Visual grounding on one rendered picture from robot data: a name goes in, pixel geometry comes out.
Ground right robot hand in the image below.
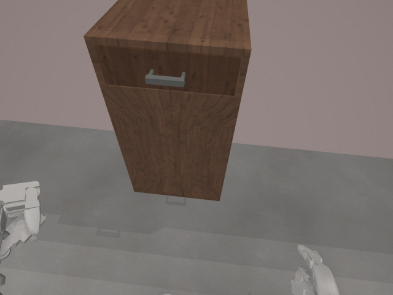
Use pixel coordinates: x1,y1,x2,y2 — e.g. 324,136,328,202
291,245,339,295

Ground left robot hand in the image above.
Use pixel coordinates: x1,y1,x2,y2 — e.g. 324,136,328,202
0,181,45,264

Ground cabinet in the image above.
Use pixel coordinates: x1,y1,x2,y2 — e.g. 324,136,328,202
84,0,252,201

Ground drawer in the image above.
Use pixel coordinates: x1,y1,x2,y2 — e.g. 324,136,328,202
94,44,241,96

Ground handle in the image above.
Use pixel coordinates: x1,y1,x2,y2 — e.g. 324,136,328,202
145,69,185,87

